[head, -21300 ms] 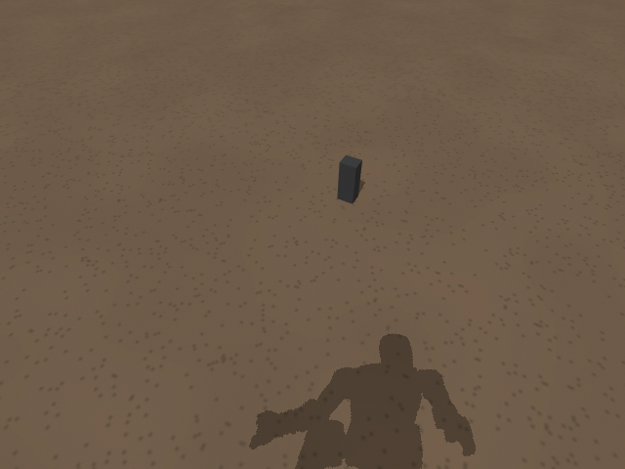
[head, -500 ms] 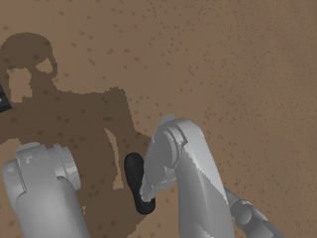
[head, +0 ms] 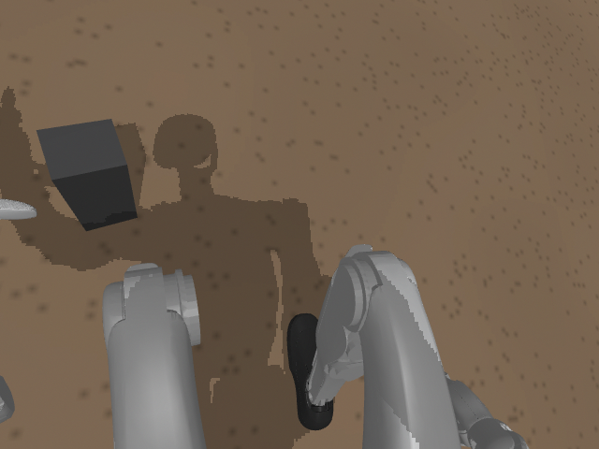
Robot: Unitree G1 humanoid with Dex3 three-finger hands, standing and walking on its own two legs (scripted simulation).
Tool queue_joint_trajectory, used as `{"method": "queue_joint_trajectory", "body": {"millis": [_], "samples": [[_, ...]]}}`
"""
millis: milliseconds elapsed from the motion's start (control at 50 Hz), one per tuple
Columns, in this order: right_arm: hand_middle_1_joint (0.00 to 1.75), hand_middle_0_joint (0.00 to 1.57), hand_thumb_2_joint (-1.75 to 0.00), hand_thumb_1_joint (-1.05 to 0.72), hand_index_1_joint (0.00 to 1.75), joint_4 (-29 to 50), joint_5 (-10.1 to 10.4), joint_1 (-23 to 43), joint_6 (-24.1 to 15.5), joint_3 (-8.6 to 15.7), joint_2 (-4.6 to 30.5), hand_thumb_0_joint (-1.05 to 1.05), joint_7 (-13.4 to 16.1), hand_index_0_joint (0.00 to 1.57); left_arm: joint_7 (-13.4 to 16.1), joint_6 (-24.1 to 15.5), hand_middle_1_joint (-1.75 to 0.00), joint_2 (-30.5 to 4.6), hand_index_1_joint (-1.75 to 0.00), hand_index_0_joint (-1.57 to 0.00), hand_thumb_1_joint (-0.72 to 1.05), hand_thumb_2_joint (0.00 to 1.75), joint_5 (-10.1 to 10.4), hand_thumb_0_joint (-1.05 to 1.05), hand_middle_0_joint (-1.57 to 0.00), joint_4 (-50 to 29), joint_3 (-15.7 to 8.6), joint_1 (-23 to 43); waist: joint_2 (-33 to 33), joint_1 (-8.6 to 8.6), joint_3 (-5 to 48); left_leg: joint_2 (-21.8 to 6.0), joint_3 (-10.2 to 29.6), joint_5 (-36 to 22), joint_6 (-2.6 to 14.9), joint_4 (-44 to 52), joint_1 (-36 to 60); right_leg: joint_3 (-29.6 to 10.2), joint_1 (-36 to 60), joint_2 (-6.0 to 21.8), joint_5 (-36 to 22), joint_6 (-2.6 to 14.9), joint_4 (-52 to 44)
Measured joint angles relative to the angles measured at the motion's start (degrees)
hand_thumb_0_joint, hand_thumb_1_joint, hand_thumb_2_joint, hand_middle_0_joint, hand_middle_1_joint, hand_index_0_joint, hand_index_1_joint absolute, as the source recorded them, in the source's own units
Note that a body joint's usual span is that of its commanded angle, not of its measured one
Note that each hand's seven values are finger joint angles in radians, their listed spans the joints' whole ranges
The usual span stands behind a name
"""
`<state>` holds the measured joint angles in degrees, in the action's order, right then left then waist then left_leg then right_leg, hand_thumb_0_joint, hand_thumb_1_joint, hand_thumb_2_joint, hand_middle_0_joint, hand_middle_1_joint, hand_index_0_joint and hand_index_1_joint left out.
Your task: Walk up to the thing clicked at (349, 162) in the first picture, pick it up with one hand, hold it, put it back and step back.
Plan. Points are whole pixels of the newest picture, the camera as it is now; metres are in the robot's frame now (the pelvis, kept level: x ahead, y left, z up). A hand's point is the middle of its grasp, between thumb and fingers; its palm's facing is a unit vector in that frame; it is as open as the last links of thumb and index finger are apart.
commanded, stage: home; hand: left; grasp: from the side
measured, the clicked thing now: (97, 182) +0.47 +0.25 -0.21
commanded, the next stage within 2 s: none
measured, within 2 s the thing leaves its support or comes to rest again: neither
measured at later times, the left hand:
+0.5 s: hand out of the picture +0.31 +0.31 +0.09, palm faces +0.24 -0.86 -0.45, open 17.0 cm
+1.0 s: hand out of the picture +0.26 +0.22 +0.29, palm faces +0.26 -0.91 -0.32, open 17.4 cm
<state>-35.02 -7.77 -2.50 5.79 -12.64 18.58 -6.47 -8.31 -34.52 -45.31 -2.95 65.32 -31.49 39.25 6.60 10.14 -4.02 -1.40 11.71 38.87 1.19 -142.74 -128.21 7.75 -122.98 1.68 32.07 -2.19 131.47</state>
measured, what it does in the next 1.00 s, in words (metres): rises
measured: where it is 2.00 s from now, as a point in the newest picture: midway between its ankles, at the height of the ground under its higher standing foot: (244, 415)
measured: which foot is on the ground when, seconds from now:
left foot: down 0.00-1.00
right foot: down 0.00-1.00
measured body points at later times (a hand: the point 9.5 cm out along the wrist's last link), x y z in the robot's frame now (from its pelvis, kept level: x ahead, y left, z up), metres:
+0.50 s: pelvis +0.03 -0.01 +0.19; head +0.20 +0.04 +0.60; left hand +0.29 +0.36 +0.12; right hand +0.22 -0.24 +0.06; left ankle +0.08 +0.12 -0.29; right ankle +0.14 -0.13 -0.29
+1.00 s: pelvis +0.09 -0.01 +0.37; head +0.14 +0.02 +0.82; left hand +0.25 +0.27 +0.32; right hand +0.28 -0.23 +0.29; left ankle +0.08 +0.12 -0.29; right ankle +0.14 -0.13 -0.29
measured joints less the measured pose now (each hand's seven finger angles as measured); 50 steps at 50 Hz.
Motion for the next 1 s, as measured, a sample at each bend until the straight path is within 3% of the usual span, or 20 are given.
{"method": "queue_joint_trajectory", "body": {"millis": [60, 120, 220, 320, 480, 760, 1000], "samples": [[0.3, 0.2, -0.9, -0.89, 0.31, 0.08, 1.81, -1.24, 0.99, 2.29, -1.27, 0.0, 0.35, 0.21, 1.29, 5.3, -0.13, 0.94, -0.11, -0.1, -0.43, 0.12, -2.6, -0.01, -0.09, -4.52, 0.17, -1.98, -1.0, -0.56, 2.81, 0.04, -1.47, 0.04, -0.16, 2.61, 0.75, -1.06, 0.1, 0.47, 0.59, 0.21, -1.43], [0.3, 0.2, -0.9, -0.89, 0.31, 0.05, 3.57, -2.52, 1.72, 4.88, -2.18, 0.0, 1.02, 0.21, 2.83, 9.83, -0.12, 1.93, -0.11, -0.1, -0.43, 0.13, -3.43, -0.01, -0.1, -8.33, 1.05, -4.32, -2.69, -1.53, 5.94, 0.03, -3.0, 0.1, -0.11, 5.52, 1.85, -2.16, 0.55, 0.86, 1.2, 0.37, -3.19], [0.3, 0.2, -0.9, -0.89, 0.31, 0.08, 6.38, -3.77, 2.61, 9.12, -2.92, 0.0, 2.21, 0.21, 5.18, 17.39, -0.11, 5.21, -0.1, -0.1, -0.43, 0.13, -2.89, -0.01, -0.1, -14.98, 4.7, -9.83, -5.52, -4.24, 9.99, -0.41, -5.64, -0.06, 0.22, 11.66, 5.17, -4.05, 2.58, 0.99, 1.53, 0.42, -7.71], [0.3, 0.2, -0.9, -0.9, 0.31, 1.31, 8.84, -3.89, 3.04, 11.24, -3.3, 0.0, 3.72, 0.21, 6.98, 24.73, -0.09, 11.29, -0.08, -0.08, -0.45, 0.12, -1.91, -0.01, -0.08, -25.36, 9.6, -18.34, -6.91, -6.69, 11.72, -0.98, -7.38, -0.41, -0.01, 19.76, 11.52, -5.06, 7.7, 0.8, 1.3, 0.52, -14.55], [0.3, 0.2, -0.9, -0.9, 0.31, 3.81, 10.65, -3.49, 1.15, 12.05, -4.65, 0.0, 7.95, 0.21, 10.72, 32.58, -0.08, 18.97, -0.07, -0.07, -0.45, 0.11, -0.49, -0.01, -0.08, -37.81, 15.6, -30.1, -6.36, -7.5, 12.67, -1.24, -8.36, -1.33, -1.43, 34.69, 26.49, -4.9, 21.61, 0.85, 1.25, 1.55, -27.67], [0.3, 0.2, -0.9, -0.89, 0.31, 4.47, 10.58, -6.66, -4.85, 12.48, -5.05, 0.0, 12.72, 0.21, 15.93, 40.68, -0.06, 26.42, -0.06, -0.06, -0.49, 0.08, 2.47, -0.01, -0.07, -42.66, 22.9, -41.87, -6.63, -7.54, 14.0, -1.86, -9.11, -4.12, -2.46, 59.47, 56.27, -3.97, 51.22, 0.18, -0.65, 2.22, -51.5], [0.3, 0.2, -0.9, -0.89, 0.31, 5.48, 10.42, -12.65, -6.85, 11.52, -6.76, 0.0, 15.55, 0.21, 18.11, 47.83, -0.06, 31.06, -0.05, -0.06, -0.53, 0.06, 4.03, -0.01, -0.06, -55.54, 29.78, -56.39, -7.71, -7.49, 12.85, -2.01, -10.05, -8.39, -2.25, 78.33, 80.35, -3.83, 75.58, -0.31, -4.93, 1.76, -70.66]]}}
